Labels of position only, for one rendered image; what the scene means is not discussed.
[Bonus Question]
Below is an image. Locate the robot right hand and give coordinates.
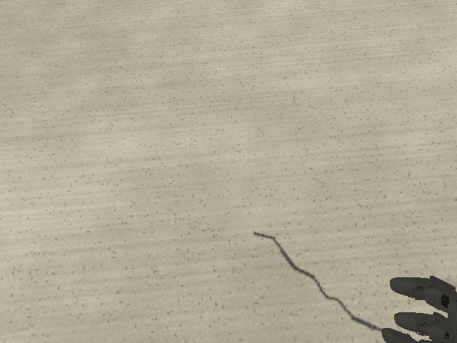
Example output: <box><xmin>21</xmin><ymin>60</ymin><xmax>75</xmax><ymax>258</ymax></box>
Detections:
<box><xmin>381</xmin><ymin>276</ymin><xmax>457</xmax><ymax>343</ymax></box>

